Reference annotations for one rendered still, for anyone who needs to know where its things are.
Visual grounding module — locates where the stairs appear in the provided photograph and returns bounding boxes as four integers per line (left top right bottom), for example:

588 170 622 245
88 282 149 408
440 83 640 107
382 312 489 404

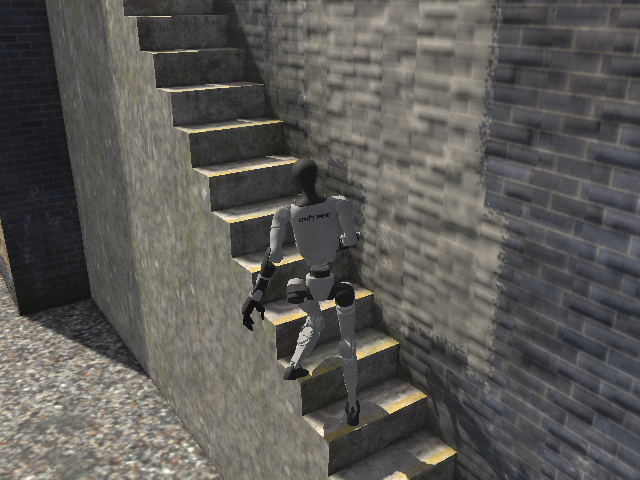
45 0 457 480

